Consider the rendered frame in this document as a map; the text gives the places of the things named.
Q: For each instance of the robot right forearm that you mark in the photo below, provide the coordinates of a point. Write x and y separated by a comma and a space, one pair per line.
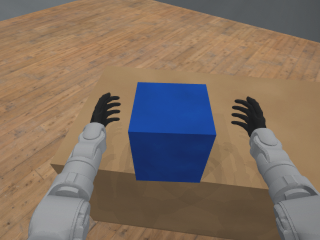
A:
283, 179

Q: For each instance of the robot left forearm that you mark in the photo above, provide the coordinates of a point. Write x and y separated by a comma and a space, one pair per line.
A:
77, 177

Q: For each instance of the robot left upper arm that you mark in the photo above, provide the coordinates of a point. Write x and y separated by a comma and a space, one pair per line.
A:
61, 218

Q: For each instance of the robot left hand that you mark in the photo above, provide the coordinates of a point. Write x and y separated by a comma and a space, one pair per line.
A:
100, 112

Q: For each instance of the robot right upper arm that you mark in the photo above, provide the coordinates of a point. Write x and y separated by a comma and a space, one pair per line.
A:
299, 218

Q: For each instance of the carton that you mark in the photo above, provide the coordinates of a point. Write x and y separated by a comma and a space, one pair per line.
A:
171, 131

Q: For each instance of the robot right hand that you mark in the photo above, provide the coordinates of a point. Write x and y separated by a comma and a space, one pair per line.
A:
254, 119

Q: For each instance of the pedestal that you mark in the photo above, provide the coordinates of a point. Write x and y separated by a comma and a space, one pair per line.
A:
232, 200

